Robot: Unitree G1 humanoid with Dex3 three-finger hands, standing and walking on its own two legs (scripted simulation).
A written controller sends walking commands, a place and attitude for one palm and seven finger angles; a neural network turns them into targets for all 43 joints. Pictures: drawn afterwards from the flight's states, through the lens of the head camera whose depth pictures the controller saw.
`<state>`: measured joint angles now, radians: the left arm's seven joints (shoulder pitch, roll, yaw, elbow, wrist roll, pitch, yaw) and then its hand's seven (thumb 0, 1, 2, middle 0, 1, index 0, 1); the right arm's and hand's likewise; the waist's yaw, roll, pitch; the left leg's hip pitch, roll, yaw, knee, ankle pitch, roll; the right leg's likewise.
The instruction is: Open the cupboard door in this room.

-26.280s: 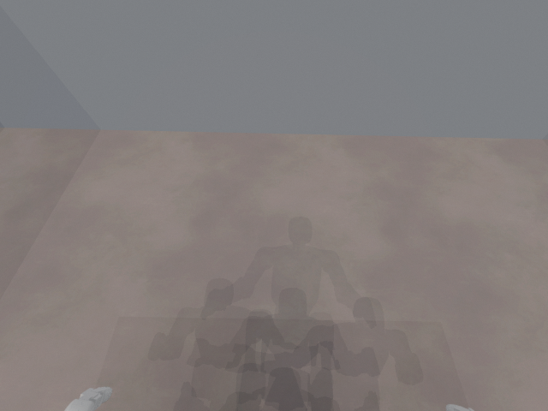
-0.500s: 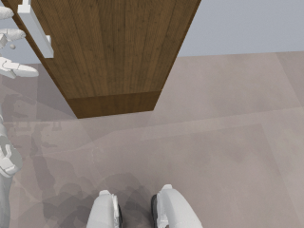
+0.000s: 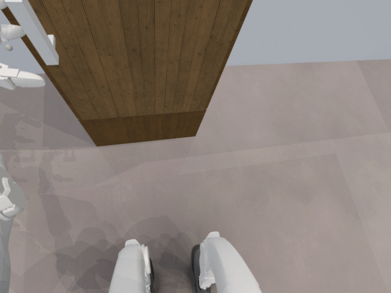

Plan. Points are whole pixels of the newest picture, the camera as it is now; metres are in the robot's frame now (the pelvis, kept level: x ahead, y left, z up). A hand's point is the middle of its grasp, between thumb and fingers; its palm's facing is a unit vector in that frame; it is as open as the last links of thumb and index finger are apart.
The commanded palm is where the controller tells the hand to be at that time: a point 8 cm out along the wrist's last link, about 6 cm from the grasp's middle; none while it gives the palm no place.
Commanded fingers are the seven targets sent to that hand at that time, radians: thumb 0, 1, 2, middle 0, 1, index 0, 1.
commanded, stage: slide the fingers in behind the handle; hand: left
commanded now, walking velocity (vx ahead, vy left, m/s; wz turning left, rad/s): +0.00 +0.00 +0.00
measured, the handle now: (36, 24) +0.59 +0.24 +0.07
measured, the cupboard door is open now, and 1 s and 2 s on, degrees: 0 0 0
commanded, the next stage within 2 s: close the thumb around the handle in 1.36 s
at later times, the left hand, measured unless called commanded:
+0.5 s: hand (15, 49) +0.53 +0.26 +0.07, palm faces +0.13 -0.99 +0.00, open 14.4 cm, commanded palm +0.53 +0.25 +0.06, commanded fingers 0.00 -0.50 0.30 -0.30 -1.20 -0.30 -1.20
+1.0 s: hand (56, 49) +0.54 +0.20 +0.06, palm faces +0.08 -1.00 +0.00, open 13.9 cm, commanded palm +0.53 +0.23 +0.06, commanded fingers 0.00 -0.50 0.30 -0.30 -1.20 -0.30 -1.20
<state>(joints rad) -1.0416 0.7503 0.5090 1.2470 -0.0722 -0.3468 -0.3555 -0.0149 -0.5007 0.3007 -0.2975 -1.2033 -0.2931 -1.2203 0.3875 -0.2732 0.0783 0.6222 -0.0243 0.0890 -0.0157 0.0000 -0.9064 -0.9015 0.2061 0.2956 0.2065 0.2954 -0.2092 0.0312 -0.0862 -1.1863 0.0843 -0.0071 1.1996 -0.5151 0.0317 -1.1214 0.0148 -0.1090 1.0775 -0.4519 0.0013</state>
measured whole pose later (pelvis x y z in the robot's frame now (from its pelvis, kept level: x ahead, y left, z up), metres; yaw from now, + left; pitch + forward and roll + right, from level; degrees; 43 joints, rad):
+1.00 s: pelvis +0.00 +0.00 +0.00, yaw +1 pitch +27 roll -5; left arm -1.03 0.54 0.40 1.23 -0.05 -0.42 -0.17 -0.02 -0.50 0.30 -0.30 -1.20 -0.30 -1.25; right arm 0.38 -0.25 0.05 0.65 -0.05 0.07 0.03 0.00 -0.91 -0.90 0.20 0.30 0.21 0.30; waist -0.20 0.04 -0.10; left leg -1.15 0.07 0.00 1.19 -0.52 0.04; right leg -1.09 0.00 -0.10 1.08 -0.47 0.01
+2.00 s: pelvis +0.00 +0.00 +0.00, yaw +0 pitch +28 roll -5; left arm -1.03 0.57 0.44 1.23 -0.04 -0.40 -0.18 0.00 0.53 0.74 -0.37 -1.32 -0.39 -1.31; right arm 0.39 -0.25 0.06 0.63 -0.04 0.06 0.01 0.00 -0.91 -0.90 0.21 0.30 0.21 0.30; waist -0.21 0.05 -0.10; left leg -1.16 0.07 0.01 1.20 -0.52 0.04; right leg -1.11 0.01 -0.09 1.09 -0.46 0.01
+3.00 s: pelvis +0.02 -0.01 +0.03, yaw +1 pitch +19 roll -1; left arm -0.21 0.00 0.08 0.43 -0.05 -0.41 0.33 0.01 0.73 0.77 -0.36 -1.35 -0.39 -1.35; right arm 0.25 -0.21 -0.02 0.55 -0.05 0.04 0.07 0.00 -0.91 -0.90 0.20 0.29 0.20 0.29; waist -0.03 0.03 -0.16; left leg -0.87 0.05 0.05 1.05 -0.51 0.01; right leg -0.87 -0.01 -0.05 1.02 -0.49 -0.01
